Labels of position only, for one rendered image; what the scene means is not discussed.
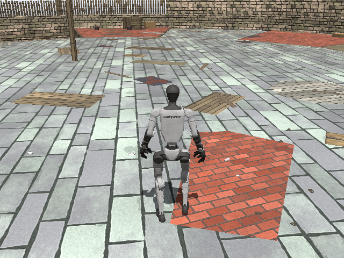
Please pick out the robot left hand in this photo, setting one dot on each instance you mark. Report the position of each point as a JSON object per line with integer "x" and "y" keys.
{"x": 142, "y": 151}

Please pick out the robot right hand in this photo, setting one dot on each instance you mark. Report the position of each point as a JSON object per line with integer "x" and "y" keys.
{"x": 201, "y": 154}

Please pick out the robot left thigh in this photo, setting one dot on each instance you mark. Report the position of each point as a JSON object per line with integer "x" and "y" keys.
{"x": 158, "y": 159}

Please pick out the right robot upper arm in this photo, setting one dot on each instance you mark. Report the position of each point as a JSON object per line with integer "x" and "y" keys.
{"x": 192, "y": 122}

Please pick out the left robot upper arm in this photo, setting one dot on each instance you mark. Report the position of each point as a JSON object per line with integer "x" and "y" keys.
{"x": 152, "y": 122}

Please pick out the robot left forearm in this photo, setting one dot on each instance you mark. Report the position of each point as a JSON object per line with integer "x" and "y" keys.
{"x": 145, "y": 141}

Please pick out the left robot foot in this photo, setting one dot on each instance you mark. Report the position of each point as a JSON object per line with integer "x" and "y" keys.
{"x": 160, "y": 217}

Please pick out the robot right forearm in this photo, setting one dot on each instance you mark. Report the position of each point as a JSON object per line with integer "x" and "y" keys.
{"x": 198, "y": 142}

